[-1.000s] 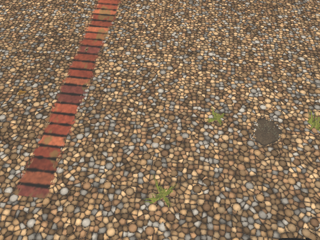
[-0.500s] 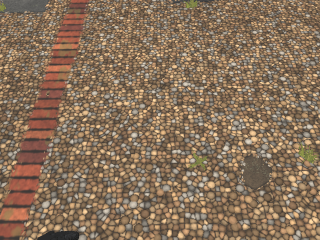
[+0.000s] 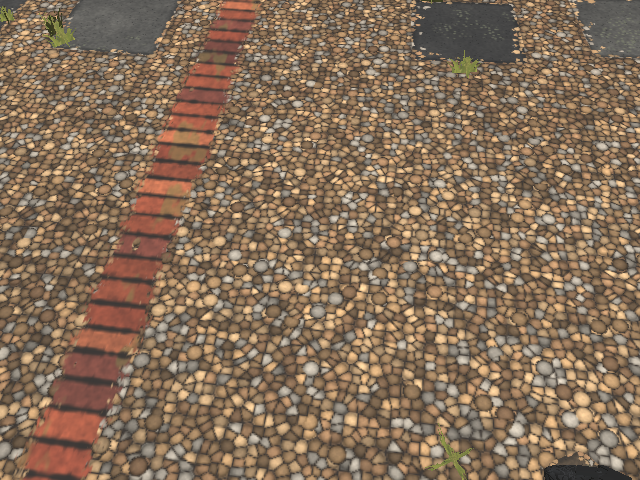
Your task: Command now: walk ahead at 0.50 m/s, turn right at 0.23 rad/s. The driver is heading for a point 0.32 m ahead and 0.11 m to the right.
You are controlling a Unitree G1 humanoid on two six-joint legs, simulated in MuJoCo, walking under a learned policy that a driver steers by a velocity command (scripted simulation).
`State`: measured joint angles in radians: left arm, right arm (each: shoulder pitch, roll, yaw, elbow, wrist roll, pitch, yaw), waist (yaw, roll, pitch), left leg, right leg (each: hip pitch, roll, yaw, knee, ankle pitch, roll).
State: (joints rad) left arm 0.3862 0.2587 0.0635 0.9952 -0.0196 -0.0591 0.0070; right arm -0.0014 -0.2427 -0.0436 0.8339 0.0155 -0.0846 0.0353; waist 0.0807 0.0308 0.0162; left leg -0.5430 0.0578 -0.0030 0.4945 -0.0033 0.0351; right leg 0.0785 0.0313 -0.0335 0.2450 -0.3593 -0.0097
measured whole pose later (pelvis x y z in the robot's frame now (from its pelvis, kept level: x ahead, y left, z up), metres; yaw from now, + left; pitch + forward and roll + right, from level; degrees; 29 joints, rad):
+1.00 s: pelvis +0.32 -0.01 +0.01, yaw -11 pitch -1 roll +0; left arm 0.13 0.22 0.05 0.98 0.01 0.00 0.02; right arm 0.20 -0.22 -0.04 1.07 -0.01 -0.02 -0.03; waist 0.00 -0.01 0.02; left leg -0.21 0.04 0.01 0.51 -0.29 -0.02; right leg -0.28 0.01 -0.03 0.47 -0.17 -0.01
